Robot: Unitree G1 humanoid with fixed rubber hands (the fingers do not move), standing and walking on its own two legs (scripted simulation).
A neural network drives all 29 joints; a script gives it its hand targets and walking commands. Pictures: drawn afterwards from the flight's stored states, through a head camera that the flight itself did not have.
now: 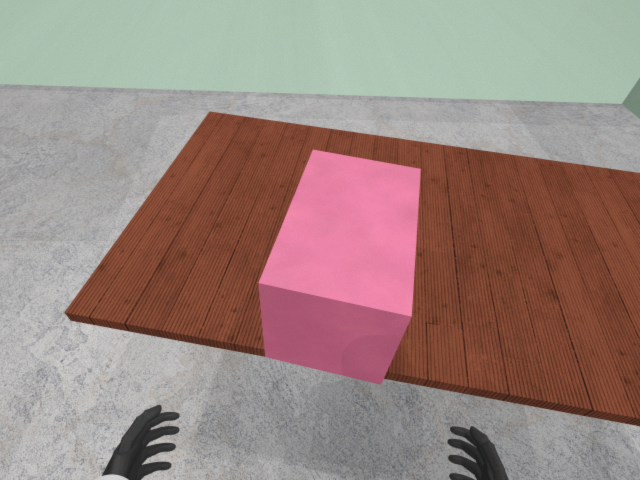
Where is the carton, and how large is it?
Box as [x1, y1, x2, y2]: [258, 150, 420, 384]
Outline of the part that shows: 312,150 258,283 265,356 380,384 411,316 420,169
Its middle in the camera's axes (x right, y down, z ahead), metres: +0.04 +0.03 +0.63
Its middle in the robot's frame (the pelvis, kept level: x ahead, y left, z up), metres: +0.45 -0.01 -0.01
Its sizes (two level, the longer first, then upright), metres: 0.294 0.186 0.198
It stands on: a table, 0.67 m high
